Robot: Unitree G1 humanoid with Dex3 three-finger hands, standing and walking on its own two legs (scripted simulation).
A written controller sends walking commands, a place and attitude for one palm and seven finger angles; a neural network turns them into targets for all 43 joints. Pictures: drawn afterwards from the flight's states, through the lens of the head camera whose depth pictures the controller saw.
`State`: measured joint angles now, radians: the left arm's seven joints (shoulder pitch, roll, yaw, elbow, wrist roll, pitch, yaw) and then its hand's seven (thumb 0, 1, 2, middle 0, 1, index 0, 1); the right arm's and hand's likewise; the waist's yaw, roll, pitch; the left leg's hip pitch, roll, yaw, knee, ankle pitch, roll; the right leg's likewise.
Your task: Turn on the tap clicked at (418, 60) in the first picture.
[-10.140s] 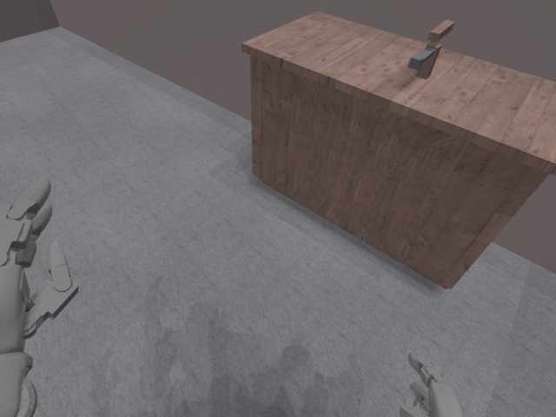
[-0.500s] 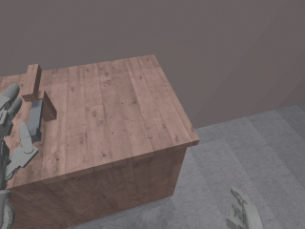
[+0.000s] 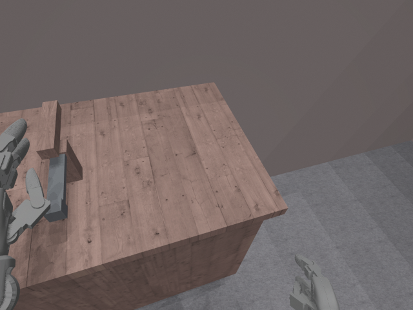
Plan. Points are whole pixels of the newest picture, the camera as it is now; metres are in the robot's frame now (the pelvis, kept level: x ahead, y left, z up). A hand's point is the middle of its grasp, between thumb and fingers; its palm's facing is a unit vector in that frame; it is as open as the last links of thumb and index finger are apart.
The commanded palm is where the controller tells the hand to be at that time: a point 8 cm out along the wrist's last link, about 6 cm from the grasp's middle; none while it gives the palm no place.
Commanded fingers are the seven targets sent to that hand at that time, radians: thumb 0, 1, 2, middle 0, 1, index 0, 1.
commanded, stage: come to a stop and stand still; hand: left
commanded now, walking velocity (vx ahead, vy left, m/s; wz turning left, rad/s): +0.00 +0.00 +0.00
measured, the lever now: (55, 210) +0.25 +0.29 +0.07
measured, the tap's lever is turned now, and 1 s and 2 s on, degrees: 0 0 0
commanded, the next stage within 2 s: look again from close up in 0.16 s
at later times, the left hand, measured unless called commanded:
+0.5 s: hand (62, 208) +0.22 +0.23 +0.15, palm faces +0.27 -0.88 -0.40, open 7.4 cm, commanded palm +0.16 +0.28 +0.17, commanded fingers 0.00 0.90 0.90 -0.20 -0.30 -0.20 -0.30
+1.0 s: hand (51, 214) +0.20 +0.23 +0.16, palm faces +0.33 -0.85 -0.41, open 7.4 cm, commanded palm +0.14 +0.27 +0.17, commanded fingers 0.00 0.90 0.90 -0.20 -0.30 -0.20 -0.30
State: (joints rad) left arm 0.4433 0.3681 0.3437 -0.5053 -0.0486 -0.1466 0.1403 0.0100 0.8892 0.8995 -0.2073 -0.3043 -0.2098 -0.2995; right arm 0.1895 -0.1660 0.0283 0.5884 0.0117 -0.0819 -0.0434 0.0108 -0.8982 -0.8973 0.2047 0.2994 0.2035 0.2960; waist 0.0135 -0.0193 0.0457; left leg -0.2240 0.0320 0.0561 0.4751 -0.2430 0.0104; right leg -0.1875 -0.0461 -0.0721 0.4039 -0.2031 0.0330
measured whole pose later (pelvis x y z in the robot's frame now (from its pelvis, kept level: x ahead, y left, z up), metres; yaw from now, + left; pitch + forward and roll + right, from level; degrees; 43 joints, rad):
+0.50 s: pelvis -0.01 +0.01 +0.00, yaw -2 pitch -1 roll -1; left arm 0.45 0.38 0.32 -0.47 -0.04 -0.24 0.08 0.01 0.89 0.90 -0.21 -0.30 -0.21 -0.30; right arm 0.21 -0.19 0.00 0.57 0.01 -0.15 -0.02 0.01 -0.90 -0.90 0.20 0.30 0.20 0.30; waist 0.00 -0.03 0.09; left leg -0.24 0.03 0.09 0.49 -0.24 0.02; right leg -0.23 -0.05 -0.03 0.45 -0.21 0.04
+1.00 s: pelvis -0.03 -0.01 -0.01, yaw -2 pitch +0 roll -1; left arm 0.40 0.41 0.41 -0.55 -0.05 -0.25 0.08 0.01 0.89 0.90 -0.21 -0.30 -0.21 -0.30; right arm 0.13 -0.16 0.01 0.52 -0.01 -0.16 0.00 0.01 -0.90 -0.90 0.20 0.30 0.20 0.30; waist 0.05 -0.05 0.14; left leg -0.32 0.06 0.08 0.57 -0.24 0.00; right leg -0.31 -0.02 -0.04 0.51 -0.20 0.02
